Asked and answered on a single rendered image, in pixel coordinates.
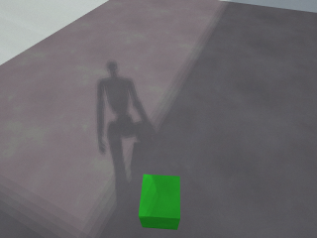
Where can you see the carton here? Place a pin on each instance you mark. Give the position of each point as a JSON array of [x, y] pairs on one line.
[[160, 202]]

